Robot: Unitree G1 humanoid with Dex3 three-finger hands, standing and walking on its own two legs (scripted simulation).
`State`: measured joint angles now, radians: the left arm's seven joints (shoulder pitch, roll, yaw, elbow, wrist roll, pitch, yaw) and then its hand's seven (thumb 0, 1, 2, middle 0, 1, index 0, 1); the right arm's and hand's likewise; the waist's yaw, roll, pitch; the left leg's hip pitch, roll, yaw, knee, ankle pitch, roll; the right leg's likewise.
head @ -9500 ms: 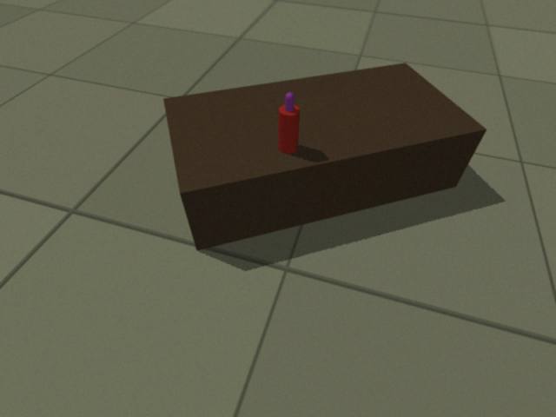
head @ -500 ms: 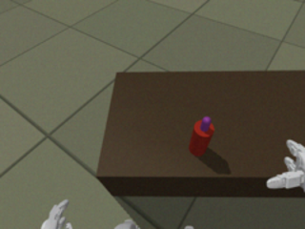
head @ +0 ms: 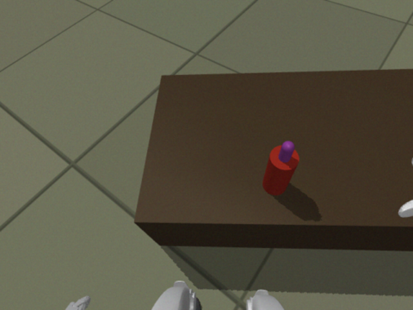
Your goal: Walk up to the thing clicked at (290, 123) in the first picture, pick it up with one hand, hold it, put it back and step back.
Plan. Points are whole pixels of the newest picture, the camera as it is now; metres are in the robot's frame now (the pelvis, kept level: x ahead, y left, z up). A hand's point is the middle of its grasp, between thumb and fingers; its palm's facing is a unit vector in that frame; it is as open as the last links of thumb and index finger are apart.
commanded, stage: go down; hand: right
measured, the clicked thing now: (280, 166) +0.52 -0.17 -0.23
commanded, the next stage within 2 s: approach in 0.88 s
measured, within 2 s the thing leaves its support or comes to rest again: neither
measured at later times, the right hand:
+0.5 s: hand out of the picture +0.40 -0.36 +0.02, palm faces +0.17 +0.98 -0.09, open 17.5 cm
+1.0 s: hand out of the picture +0.41 -0.37 +0.03, palm faces +0.16 +0.98 -0.06, open 17.5 cm
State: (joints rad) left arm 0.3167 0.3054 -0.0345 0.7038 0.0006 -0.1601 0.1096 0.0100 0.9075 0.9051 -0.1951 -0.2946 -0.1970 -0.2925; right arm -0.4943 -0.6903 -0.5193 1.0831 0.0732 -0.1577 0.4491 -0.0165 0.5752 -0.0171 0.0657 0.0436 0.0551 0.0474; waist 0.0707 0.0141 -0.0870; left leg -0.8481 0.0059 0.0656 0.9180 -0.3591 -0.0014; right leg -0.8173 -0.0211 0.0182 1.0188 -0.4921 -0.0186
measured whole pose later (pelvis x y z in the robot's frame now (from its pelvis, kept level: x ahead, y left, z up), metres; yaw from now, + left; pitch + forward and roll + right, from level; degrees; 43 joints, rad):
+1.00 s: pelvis +0.00 -0.01 -0.01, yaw +1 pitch +21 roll +4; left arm 0.34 0.32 -0.06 0.70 0.01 -0.11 0.05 0.01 0.90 0.92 -0.19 -0.30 -0.19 -0.30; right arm -0.66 -0.83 -0.61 1.23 0.09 -0.28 0.55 -0.02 0.55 -0.04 0.06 0.04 0.06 0.05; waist 0.11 0.02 -0.10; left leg -0.95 -0.01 0.07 0.95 -0.37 -0.01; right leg -0.94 -0.03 0.03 1.09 -0.52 -0.03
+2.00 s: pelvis -0.09 +0.00 -0.29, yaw +3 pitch +36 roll +6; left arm 0.25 0.31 -0.08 0.66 0.07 -0.04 -0.04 0.01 0.90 0.89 -0.19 -0.29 -0.20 -0.29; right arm -1.03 -0.63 -0.54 1.12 0.00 -0.43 0.27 -0.02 0.44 -0.03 0.07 0.03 0.06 0.04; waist 0.22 -0.03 -0.12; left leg -2.09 0.05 0.07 1.99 -0.51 0.00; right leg -2.06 0.00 0.04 2.13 -0.70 -0.04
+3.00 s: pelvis -0.07 +0.00 -0.28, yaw +0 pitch +38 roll +4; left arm 0.24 0.30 -0.04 0.63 0.07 0.03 -0.05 0.00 0.88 0.92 -0.20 -0.30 -0.20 -0.30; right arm -1.07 -0.51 -0.43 1.10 0.01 -0.45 0.11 -0.01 0.32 -0.19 0.54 0.34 0.52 0.34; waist 0.20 -0.03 -0.13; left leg -2.08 0.07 0.05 1.98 -0.56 0.01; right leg -2.03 0.02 0.02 2.08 -0.72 -0.03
